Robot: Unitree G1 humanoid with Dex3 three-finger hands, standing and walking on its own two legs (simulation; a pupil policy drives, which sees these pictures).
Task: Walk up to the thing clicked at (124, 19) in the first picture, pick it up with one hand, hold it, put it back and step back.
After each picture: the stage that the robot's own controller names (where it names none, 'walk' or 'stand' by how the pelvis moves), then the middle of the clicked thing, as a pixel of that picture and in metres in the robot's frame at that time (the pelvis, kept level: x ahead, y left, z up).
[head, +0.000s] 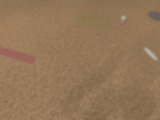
stand; (122, 20) +1.83 -0.53 -0.72
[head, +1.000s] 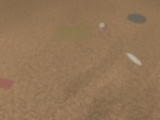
walk; (101, 28) +1.74 -0.07 -0.69
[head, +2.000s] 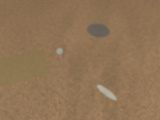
walk; (60, 54) +1.10 +0.32 -0.72
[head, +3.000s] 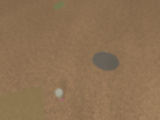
walk; (60, 94) +0.67 +0.30 -0.72
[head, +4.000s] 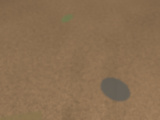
walk; out of the picture +0.44 +0.17 -0.70
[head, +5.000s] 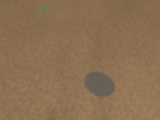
stand; out of the picture +0.32 +0.24 -0.71
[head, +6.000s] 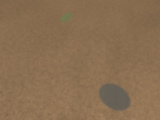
stand; out of the picture +0.33 +0.20 -0.71
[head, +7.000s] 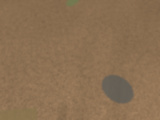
stand; out of the picture +0.31 +0.20 -0.71
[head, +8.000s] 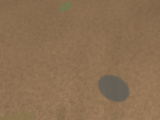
stand; out of the picture +0.33 +0.21 -0.71
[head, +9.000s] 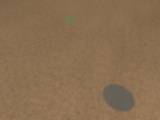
stand; out of the picture +0.33 +0.21 -0.72
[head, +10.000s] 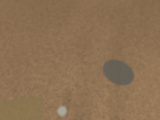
stand; (63, 112) +0.40 +0.19 -0.71
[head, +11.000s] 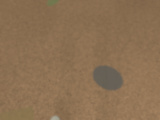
stand; out of the picture +0.36 +0.19 -0.70
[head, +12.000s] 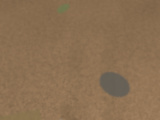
stand; out of the picture +0.38 +0.18 -0.72
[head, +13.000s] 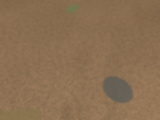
stand; out of the picture +0.37 +0.16 -0.71
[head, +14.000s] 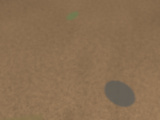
stand; out of the picture +0.37 +0.17 -0.72
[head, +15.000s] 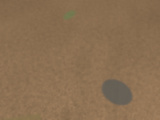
stand; out of the picture +0.37 +0.18 -0.73
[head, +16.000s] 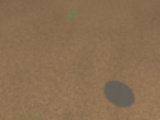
stand; out of the picture +0.36 +0.18 -0.73
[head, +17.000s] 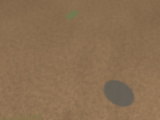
stand; out of the picture +0.37 +0.18 -0.73
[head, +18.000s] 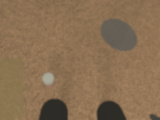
go down; (49, 80) +0.42 +0.18 -0.48
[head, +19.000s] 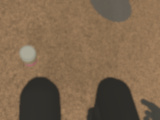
go down; (29, 56) +0.45 +0.23 -0.31
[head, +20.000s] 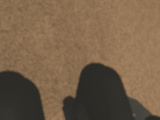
close in; out of the picture +0.43 +0.27 -0.23
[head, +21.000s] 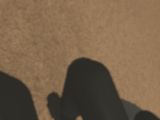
close; out of the picture +0.43 +0.28 -0.22
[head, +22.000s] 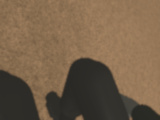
lift; out of the picture +0.41 +0.27 -0.23
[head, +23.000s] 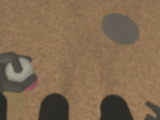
lift; (24, 76) +0.33 +0.21 -0.03
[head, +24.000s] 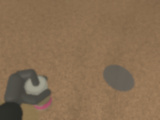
hold; (39, 94) +0.30 +0.17 -0.02
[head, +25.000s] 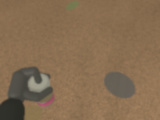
hold; (42, 91) +0.32 +0.16 +0.00
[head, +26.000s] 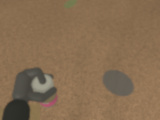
crouch; (45, 92) +0.32 +0.15 -0.01
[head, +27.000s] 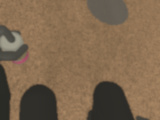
crouch; (15, 49) +0.44 +0.22 -0.11
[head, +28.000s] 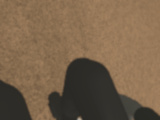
lower; out of the picture +0.42 +0.29 -0.22
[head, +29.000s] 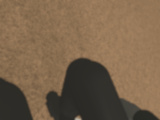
lower; out of the picture +0.42 +0.30 -0.23
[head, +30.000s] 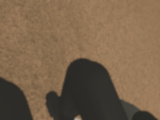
lower; out of the picture +0.42 +0.30 -0.23
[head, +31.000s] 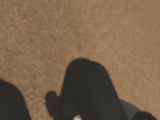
lower; out of the picture +0.42 +0.30 -0.23
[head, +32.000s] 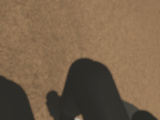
loosen; out of the picture +0.42 +0.29 -0.23
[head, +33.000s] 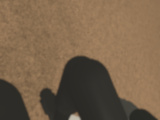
withdraw; out of the picture +0.41 +0.30 -0.23
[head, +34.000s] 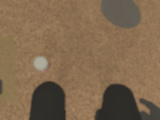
walk; (42, 64) +0.44 +0.22 -0.37
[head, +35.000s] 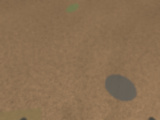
stand; out of the picture +0.36 +0.16 -0.66
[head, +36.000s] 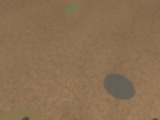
stand; out of the picture +0.38 +0.18 -0.67
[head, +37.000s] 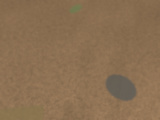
stand; out of the picture +0.38 +0.17 -0.69
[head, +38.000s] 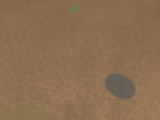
walk; out of the picture +0.39 +0.17 -0.72
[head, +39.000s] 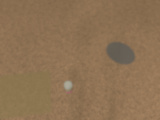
walk; (68, 87) +0.58 +0.13 -0.70
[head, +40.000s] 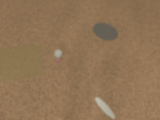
walk; (58, 56) +0.89 +0.23 -0.70
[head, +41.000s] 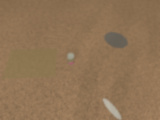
stand; (70, 59) +1.02 +0.16 -0.71
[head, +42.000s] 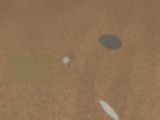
stand; (66, 63) +1.01 +0.20 -0.73
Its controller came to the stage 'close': yes
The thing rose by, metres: 0.70
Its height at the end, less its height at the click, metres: +0.00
